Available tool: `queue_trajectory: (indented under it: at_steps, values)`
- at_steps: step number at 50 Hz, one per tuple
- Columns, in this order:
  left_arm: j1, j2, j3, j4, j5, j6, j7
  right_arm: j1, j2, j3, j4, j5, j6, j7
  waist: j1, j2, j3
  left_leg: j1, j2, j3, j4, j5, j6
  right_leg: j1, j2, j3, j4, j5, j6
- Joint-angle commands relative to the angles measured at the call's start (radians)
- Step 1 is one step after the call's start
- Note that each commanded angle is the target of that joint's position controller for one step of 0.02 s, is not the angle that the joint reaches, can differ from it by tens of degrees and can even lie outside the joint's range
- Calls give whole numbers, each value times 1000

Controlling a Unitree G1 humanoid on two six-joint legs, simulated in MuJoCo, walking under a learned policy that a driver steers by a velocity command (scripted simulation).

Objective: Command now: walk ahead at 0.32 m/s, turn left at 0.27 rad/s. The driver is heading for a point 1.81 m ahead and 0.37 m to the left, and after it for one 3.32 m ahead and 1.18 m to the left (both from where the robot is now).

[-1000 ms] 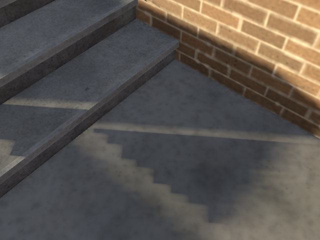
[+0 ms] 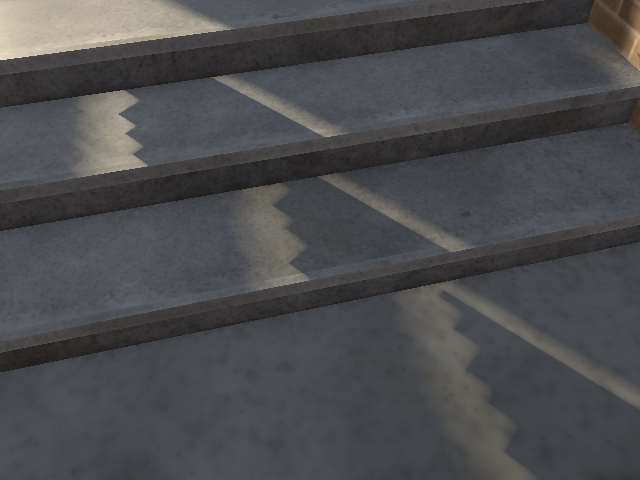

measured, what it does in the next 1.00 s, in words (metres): walks ahead: left foot, then right foot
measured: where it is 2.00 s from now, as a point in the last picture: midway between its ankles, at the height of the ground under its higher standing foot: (320, 403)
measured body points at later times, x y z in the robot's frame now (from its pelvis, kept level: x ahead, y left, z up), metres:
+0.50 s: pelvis +0.21 +0.04 -0.01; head +0.25 +0.05 +0.44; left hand +0.14 +0.29 -0.15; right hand +0.43 -0.19 -0.10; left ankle +0.29 +0.12 -0.74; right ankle +0.02 -0.09 -0.68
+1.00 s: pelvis +0.38 +0.04 +0.00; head +0.40 +0.03 +0.45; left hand +0.47 +0.28 -0.14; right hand +0.39 -0.19 -0.16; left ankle +0.30 +0.12 -0.73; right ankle +0.44 -0.04 -0.74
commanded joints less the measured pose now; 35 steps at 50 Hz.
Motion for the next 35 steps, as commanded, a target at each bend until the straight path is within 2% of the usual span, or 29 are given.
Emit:
queue_trajectory:
  at_steps: [1, 2, 3, 4, 6, 8, 11, 14, 16, 19, 20, 21, 22, 23, 24, 25, 26, 27, 28, 29, 31, 33, 35]
  values:
    - [194, 261, 64, 22, 20, -30, 14, -145, -95, -13, -118, -13, -44, -13, 103, -157, 118, -514, -9, 21, 325, -160, 8, 221, -427, 668, -405, -573, -149]
    - [155, 210, 56, 28, 7, -33, 7, -140, -118, -21, -109, -19, -49, -7, 54, -101, 182, -520, 47, -13, 381, -75, 9, 168, -403, 621, -395, -553, -163]
    - [103, 157, 44, 24, -5, -40, -1, -100, -121, -22, -75, -15, -54, 7, 18, -95, 186, -498, 66, 3, 395, -9, -2, 163, -338, 516, -388, -456, -138]
    - [78, 133, 38, 21, -8, -46, -7, -69, -119, -22, -48, -15, -55, 19, 4, -120, 157, -467, 74, 30, 405, 38, -15, 171, -284, 417, -385, -340, -114]
    - [108, 103, 30, 44, -12, -64, -10, -77, -101, -16, -31, -29, -56, 35, 14, -133, 113, -446, 97, 84, 444, 118, -32, 185, -232, 300, -384, -149, -114]
    - [159, 98, 33, 76, -17, -78, -19, -131, -80, -7, -42, -30, -56, 39, 29, -119, 111, -486, 134, 134, 439, 169, -45, 215, -224, 247, -387, -22, -130]
    - [234, 82, 30, 117, -19, -83, -24, -251, -56, 8, -69, -28, -56, 42, 71, -113, 120, -528, 177, 206, 343, 212, -66, 258, -216, 191, -386, 150, -147]
    - [281, 85, 29, 152, -15, -85, -22, -356, -23, 27, -96, -22, -61, 49, 99, -122, 121, -460, 177, 256, 183, 244, -69, 255, -206, 131, -359, 333, -144]
    - [299, 97, 30, 170, -12, -85, -19, -395, -22, 32, -106, -17, -64, 52, 102, -127, 121, -389, 164, 280, 95, 236, -54, 252, -221, 115, -338, 432, -139]
    - [288, 117, 31, 190, -12, -82, -12, -366, -40, 29, -97, -16, -67, 40, 65, -133, 107, -248, 134, 297, 8, 199, -4, 259, -256, 99, -274, 627, -123]
    - [274, 125, 32, 195, -12, -81, -10, -308, -53, 22, -77, -16, -70, 31, 30, -134, 75, -150, 105, 302, -20, 176, 16, 260, -255, 83, -198, 798, -109]
    - [265, 130, 32, 201, -16, -77, -9, -189, -72, 12, -36, -18, -76, 20, -28, -117, 7, 2, 75, 310, -75, 186, 41, 254, -236, 53, -55, 928, -92]
    - [261, 122, 27, 201, -21, -75, -9, -28, -107, -3, 17, -29, -87, 6, -96, -89, -91, 238, 101, 278, -98, 202, 70, 153, -198, 16, 140, 865, -72]
    - [264, 59, 7, 160, -35, -78, -15, 125, -189, -24, 39, -53, -92, -11, -146, 41, -228, 516, 354, -19, -146, -46, 133, -95, -135, -25, 452, 510, -47]
    - [339, -6, -2, 145, -40, -74, -15, 151, -252, -38, 53, -44, -86, -11, -94, 243, -312, 618, 587, -477, -272, -81, 224, -339, 26, -22, 734, -215, -29]
    - [248, 105, 28, 156, -18, -67, -7, 79, -186, -26, 57, -8, -84, -9, -82, 90, -178, 489, 537, -425, -290, 31, 206, -394, -25, 67, 784, -157, -46]
    - [208, 81, 24, 147, -21, -71, -13, -11, -129, -9, 53, 3, -89, -7, -34, 63, -57, 348, 494, -244, -292, 267, 191, -374, -64, 61, 747, -72, -46]
    - [194, 53, 17, 157, -20, -71, -16, -57, -82, 5, 53, 1, -99, -4, -7, 41, -13, 257, 441, -118, -302, 497, 170, -329, -91, 47, 696, -40, -39]
    - [206, 43, 16, 170, -8, -61, -19, -72, -56, 14, 62, 6, -108, -5, 22, 53, 8, 200, 400, -28, -302, 668, 149, -286, -104, 33, 659, -37, -24]
    - [233, 30, 13, 186, 1, -47, -22, -81, -35, 22, 74, 7, -114, -5, 46, 65, 2, 154, 372, 38, -308, 781, 137, -234, -105, 26, 632, -38, -9]
    - [238, 10, 12, 193, 3, -29, -28, -59, -45, 24, 101, 11, -129, -3, 69, 69, -19, 136, 354, 103, -310, 965, 140, -203, -82, 6, 600, -13, 10]
    - [208, 5, 12, 193, 7, -21, -31, -52, -61, 22, 124, 15, -130, -6, 75, 70, -16, 125, 337, 151, -323, 987, 143, -220, -79, -13, 551, 38, 24]
    - [142, 0, 8, 181, 6, -16, -29, -38, -52, 29, 148, 13, -122, -11, 65, 79, 3, 119, 317, 187, -327, 983, 135, -241, -84, -29, 466, 95, 32]
Keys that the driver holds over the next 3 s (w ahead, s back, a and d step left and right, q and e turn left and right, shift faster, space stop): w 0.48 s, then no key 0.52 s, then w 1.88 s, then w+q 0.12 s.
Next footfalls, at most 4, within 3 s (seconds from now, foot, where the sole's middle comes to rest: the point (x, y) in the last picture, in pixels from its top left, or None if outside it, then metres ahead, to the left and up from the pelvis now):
0.44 left None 0.33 0.12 -0.77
0.92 right None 0.48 -0.04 -0.77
1.24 left None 0.43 0.15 -0.77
1.64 right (362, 400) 0.70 -0.06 -0.77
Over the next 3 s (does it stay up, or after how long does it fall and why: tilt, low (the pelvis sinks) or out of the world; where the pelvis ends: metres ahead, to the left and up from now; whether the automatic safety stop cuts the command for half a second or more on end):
stays up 1.30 0.09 0.23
